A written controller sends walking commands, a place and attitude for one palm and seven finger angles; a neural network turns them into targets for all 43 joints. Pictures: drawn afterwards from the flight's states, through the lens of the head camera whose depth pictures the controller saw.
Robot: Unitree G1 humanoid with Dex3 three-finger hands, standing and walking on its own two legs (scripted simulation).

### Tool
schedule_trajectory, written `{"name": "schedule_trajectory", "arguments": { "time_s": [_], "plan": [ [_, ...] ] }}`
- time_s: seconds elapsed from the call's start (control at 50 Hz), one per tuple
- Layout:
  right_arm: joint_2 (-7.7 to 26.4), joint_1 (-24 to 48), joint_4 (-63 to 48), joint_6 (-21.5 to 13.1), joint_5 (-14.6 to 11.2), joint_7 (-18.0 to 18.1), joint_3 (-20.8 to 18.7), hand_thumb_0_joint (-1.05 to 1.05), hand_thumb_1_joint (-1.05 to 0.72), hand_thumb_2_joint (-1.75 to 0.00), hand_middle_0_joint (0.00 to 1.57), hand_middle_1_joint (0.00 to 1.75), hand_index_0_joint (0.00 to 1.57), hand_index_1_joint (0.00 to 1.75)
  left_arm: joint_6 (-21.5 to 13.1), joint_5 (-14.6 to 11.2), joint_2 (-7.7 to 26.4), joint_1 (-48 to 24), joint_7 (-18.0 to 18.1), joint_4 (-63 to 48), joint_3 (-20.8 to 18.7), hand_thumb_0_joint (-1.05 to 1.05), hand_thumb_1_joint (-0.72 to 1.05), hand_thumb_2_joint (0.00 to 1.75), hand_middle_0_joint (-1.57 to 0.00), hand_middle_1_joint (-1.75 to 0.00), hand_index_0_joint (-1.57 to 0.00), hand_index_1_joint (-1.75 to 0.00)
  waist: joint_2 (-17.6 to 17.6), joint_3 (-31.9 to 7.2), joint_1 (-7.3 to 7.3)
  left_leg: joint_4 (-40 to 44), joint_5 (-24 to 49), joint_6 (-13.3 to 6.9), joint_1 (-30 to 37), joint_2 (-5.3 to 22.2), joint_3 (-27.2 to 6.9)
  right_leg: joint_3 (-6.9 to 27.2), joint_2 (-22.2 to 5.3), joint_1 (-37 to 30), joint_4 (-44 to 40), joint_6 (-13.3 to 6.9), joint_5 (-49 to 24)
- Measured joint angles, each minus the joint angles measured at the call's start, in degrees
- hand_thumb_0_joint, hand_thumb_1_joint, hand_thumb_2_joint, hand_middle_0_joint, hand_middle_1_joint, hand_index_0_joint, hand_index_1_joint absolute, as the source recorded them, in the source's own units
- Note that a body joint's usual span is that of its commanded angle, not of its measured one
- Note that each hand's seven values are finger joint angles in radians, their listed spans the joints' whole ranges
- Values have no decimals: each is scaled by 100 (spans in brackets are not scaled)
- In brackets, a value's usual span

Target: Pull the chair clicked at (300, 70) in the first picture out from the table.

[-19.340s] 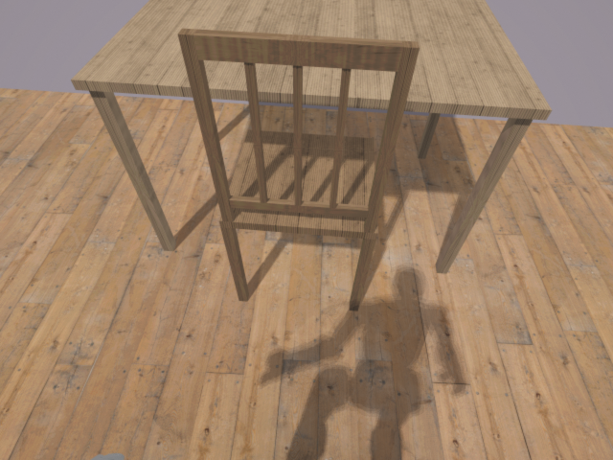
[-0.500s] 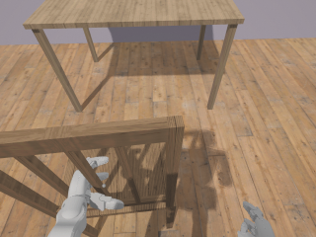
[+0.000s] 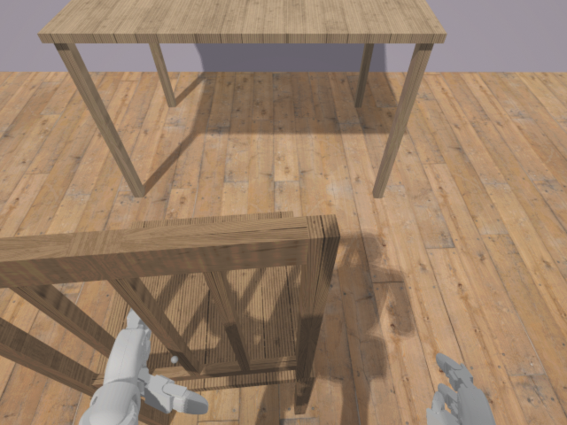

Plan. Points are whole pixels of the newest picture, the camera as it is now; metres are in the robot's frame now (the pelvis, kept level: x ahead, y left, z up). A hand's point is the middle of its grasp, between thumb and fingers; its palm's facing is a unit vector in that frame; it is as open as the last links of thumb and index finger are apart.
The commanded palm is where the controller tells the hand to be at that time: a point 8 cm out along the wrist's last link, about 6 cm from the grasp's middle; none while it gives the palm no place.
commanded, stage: draw the fingers out of the gap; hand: left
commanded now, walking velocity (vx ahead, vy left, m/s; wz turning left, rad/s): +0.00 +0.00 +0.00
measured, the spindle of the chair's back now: (167, 334) +0.25 +0.17 -0.01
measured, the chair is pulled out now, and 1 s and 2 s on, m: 0.70 0.70 0.69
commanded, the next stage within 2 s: draw the hand back to the body in 0.60 s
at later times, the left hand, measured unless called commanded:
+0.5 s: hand out of the picture +0.14 +0.17 -0.03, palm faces +0.11 -0.98 -0.19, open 17.5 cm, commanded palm +0.11 +0.22 +0.00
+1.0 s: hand out of the picture +0.13 +0.17 +0.04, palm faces +0.08 -0.99 -0.08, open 17.5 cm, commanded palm +0.08 +0.23 +0.05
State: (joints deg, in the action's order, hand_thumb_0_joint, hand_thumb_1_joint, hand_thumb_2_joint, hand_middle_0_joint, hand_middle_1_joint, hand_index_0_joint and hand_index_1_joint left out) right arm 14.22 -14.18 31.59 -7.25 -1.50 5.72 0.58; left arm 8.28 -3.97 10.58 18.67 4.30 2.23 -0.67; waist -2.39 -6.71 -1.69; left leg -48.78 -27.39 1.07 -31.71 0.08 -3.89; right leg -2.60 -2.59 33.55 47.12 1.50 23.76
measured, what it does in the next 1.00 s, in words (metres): stands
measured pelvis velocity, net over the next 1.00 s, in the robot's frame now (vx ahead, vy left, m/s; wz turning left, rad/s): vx -0.02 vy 0.00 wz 0.01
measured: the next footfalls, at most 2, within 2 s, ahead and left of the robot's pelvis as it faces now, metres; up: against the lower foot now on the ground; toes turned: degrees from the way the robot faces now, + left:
none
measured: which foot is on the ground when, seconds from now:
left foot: down 0.00-1.00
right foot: down 0.00-1.00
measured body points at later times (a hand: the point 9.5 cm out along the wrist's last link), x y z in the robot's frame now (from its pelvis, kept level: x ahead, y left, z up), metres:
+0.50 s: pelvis -0.01 +0.00 -0.01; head +0.02 +0.00 +0.44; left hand +0.13 +0.22 -0.01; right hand +0.18 -0.23 -0.08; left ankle -0.03 +0.13 -0.70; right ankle -0.01 -0.14 -0.70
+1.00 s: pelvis -0.02 +0.00 -0.03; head +0.01 +0.01 +0.41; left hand +0.12 +0.22 +0.05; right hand +0.17 -0.22 -0.10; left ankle -0.03 +0.13 -0.70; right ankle -0.01 -0.14 -0.70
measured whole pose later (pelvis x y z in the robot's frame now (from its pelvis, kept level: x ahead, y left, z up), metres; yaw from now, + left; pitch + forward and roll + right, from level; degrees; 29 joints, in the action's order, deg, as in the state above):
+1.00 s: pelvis -0.02 +0.00 -0.03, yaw +1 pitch +12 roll -2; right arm 10.0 -11.4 31.7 -10.2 -3.2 4.6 -1.5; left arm -19.3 -11.1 11.6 43.3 -6.1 -20.6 -3.1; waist -2.1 -9.2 0.8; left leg -62.8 -32.1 1.3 -42.8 0.1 -5.6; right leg -3.9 -2.5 43.3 59.1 1.3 27.6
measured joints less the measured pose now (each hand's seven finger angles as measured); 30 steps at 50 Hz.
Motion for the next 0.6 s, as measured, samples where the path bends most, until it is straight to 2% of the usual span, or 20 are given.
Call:
{"name": "schedule_trajectory", "arguments": {
  "time_s": [0.24,0.44,0.6],
  "plan": [
    [-96,24,-89,-129,1,80,43,1,-90,-90,20,30,20,30,-29,74,10,933,102,-833,247,-2,-54,20,-1,0,0,-1,-2,-50,63,-330,-114,-15,-238,-45,-86,-78,-44,169,262,16,112],
    [-229,81,-198,-89,-16,109,38,1,-90,-90,21,30,21,30,-6,90,1,1587,51,-1312,291,-2,-54,20,-1,0,0,-1,9,-171,85,-516,-182,-21,-370,-44,-107,-95,-42,276,404,21,160],
    [-250,66,-264,-96,-41,145,-32,1,-90,-90,21,30,20,30,-139,113,40,2205,-18,-1674,328,-2,-54,20,-1,0,-1,-1,2,-254,122,-707,-258,-27,-516,-42,-150,-135,-38,381,534,26,215]
  ]
}}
